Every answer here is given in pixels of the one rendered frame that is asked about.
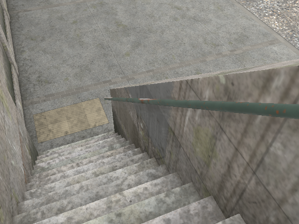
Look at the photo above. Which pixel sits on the stairs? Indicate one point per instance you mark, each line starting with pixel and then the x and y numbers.
pixel 107 180

